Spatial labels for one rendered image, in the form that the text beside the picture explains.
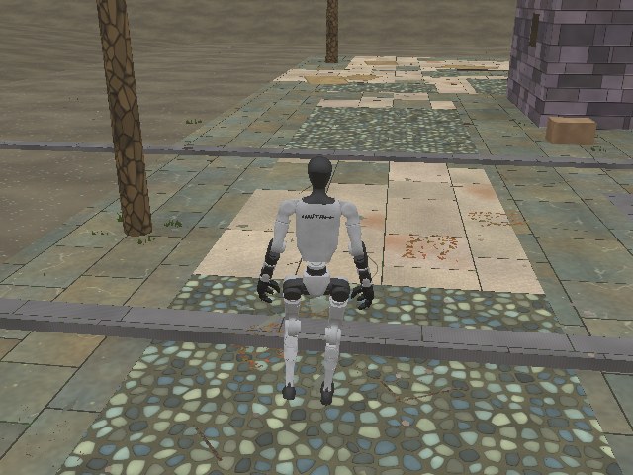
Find right robot shin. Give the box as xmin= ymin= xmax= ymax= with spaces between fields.
xmin=323 ymin=329 xmax=341 ymax=392

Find left robot hand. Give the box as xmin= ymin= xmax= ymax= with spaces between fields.
xmin=257 ymin=278 xmax=280 ymax=303

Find left robot shin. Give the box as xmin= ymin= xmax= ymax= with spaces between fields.
xmin=284 ymin=320 xmax=298 ymax=387

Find right robot hand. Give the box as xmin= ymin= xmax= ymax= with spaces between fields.
xmin=351 ymin=284 xmax=374 ymax=310

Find robot shin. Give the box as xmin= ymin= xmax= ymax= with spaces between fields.
xmin=323 ymin=329 xmax=341 ymax=392
xmin=284 ymin=320 xmax=298 ymax=387

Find right robot forearm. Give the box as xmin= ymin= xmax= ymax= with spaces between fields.
xmin=353 ymin=241 xmax=373 ymax=287

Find left robot upper arm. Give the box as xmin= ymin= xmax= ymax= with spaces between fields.
xmin=270 ymin=199 xmax=299 ymax=253

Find right robot upper arm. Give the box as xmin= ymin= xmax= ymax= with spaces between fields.
xmin=339 ymin=200 xmax=364 ymax=256

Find left robot forearm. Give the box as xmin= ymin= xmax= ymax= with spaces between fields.
xmin=259 ymin=238 xmax=280 ymax=282

